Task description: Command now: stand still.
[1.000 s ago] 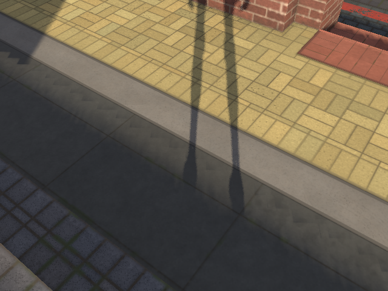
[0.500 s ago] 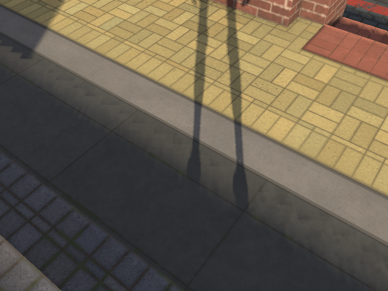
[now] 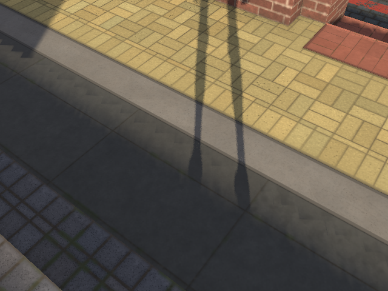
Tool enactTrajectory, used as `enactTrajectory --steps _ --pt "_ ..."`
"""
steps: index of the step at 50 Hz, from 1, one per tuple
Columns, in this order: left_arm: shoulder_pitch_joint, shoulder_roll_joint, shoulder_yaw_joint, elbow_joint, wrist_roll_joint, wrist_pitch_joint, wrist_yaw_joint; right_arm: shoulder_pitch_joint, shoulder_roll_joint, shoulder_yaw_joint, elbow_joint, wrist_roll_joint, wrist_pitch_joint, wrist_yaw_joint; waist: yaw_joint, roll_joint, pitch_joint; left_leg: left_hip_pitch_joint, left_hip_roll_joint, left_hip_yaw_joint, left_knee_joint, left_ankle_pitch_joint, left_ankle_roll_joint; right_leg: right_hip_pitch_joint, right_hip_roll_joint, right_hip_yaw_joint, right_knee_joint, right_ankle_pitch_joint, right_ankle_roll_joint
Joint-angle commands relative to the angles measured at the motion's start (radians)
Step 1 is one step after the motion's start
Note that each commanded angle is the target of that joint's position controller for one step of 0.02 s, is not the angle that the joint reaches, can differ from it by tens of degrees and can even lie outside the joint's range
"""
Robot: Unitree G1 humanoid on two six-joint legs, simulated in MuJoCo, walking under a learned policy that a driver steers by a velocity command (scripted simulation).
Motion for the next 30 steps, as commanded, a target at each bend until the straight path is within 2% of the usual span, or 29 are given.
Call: enactTrajectory --steps 1,12,13,28,30 --pt "0.146 0.071 0.012 0.014 0.000 0.001 0.003 0.059 -0.086 -0.013 -0.016 0.000 -0.004 -0.002 -0.001 -0.014 0.062 0.095 0.043 -0.058 -0.059 0.066 0.035 -0.151 0.032 -0.003 -0.070 0.104 -0.019" --pt "0.164 0.063 0.014 0.016 0.000 0.000 0.004 0.065 -0.083 -0.013 -0.021 0.002 -0.006 -0.001 -0.001 -0.017 0.066 0.095 0.042 -0.058 -0.054 0.070 0.038 -0.150 0.032 -0.002 -0.069 0.105 -0.017" --pt "0.172 0.051 0.010 0.020 0.001 0.000 0.000 0.066 -0.073 -0.008 -0.024 -0.002 -0.008 -0.001 -0.002 -0.023 0.060 0.101 0.036 -0.054 -0.055 0.071 0.039 -0.146 0.034 -0.001 -0.080 0.108 -0.016" --pt "0.194 0.046 0.008 0.018 0.001 0.002 -0.002 0.087 -0.075 -0.003 -0.025 0.002 -0.014 0.002 -0.004 -0.019 0.072 0.102 0.035 -0.057 -0.056 0.079 0.041 -0.144 0.035 0.000 -0.083 0.107 -0.012" --pt "0.212 0.043 0.010 0.025 -0.003 0.003 0.002 0.088 -0.081 -0.006 -0.025 0.005 -0.013 -0.003 0.000 -0.009 0.060 0.086 0.015 -0.047 -0.064 -0.144 0.043 -0.140 0.058 -0.024 -0.069 -0.021 -0.021"
Keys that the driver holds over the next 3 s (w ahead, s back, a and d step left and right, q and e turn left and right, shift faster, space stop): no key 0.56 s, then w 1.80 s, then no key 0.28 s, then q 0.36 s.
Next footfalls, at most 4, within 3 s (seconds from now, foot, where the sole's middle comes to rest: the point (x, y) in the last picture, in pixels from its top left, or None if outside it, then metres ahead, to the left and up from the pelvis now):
1.36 right None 0.34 -0.13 -0.93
1.90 left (153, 247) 0.81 0.22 -1.09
2.44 right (209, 187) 1.14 -0.05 -1.09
2.96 left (166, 192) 1.11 0.17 -1.09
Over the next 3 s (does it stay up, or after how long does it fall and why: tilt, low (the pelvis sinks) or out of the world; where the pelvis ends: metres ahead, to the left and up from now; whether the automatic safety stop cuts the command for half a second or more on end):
stays up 1.08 0.07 -0.32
